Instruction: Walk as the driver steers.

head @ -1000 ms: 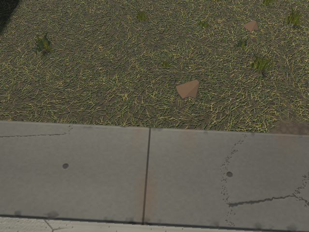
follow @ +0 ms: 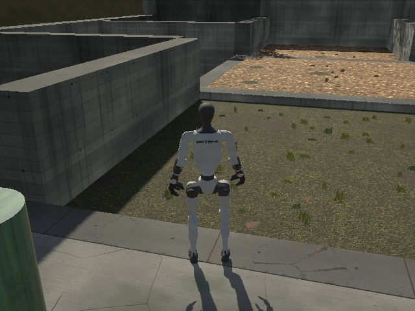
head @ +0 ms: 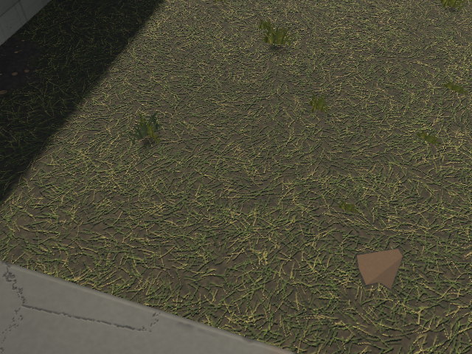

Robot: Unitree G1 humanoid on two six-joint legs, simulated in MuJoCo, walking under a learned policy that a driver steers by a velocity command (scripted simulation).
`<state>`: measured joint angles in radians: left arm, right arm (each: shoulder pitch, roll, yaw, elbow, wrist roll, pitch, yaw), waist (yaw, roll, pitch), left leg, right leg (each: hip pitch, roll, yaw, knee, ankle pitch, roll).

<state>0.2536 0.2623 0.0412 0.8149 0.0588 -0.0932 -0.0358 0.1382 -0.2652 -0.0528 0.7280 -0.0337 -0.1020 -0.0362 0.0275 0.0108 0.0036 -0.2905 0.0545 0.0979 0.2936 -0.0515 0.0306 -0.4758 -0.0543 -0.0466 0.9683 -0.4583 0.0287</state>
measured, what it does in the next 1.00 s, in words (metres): steps on the spot, turning right: right foot, then left foot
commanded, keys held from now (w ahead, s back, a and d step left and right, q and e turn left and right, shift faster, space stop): e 0.60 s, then no key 0.40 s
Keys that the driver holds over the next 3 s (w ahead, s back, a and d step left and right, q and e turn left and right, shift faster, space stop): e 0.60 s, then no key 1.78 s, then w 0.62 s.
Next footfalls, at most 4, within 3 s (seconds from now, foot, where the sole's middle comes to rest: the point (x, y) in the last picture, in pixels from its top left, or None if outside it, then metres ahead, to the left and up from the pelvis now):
0.20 right None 0.10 -0.14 -0.79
0.76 left None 0.15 0.07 -0.79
1.04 right None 0.03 -0.13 -0.79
2.76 right None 0.15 -0.21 -0.79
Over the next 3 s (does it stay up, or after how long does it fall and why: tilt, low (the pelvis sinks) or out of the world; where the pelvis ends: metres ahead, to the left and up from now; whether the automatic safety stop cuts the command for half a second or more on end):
stays up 0.21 -0.15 0.00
